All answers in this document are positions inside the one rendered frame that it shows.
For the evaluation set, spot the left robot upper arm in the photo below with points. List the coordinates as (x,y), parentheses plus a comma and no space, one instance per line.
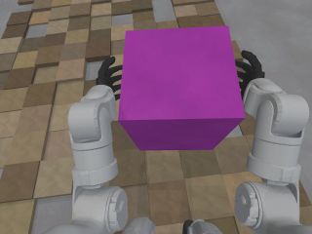
(102,210)

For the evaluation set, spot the robot left hand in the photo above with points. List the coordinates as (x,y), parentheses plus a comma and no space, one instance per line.
(104,75)

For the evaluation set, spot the robot left thigh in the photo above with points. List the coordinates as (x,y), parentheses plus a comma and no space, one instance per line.
(140,225)

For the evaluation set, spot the robot right forearm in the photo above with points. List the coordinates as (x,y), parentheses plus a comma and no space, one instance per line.
(280,121)

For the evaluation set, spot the robot left forearm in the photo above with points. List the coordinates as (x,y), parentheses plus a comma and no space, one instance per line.
(89,125)

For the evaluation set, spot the carton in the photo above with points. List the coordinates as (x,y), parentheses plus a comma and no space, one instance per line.
(179,88)

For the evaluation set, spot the robot right thigh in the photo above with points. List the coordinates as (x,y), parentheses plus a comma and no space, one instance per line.
(203,227)

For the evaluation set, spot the robot thigh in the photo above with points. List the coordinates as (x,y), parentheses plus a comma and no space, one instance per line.
(203,227)
(140,225)

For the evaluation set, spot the right robot upper arm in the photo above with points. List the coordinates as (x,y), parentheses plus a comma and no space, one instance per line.
(268,209)

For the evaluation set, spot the robot right hand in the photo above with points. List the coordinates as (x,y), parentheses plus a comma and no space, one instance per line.
(253,71)

